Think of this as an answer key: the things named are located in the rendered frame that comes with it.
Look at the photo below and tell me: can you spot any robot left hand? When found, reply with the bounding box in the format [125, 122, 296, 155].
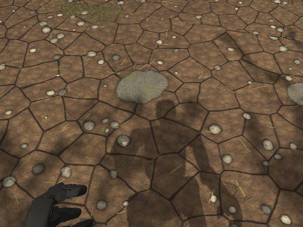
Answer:
[21, 182, 94, 227]

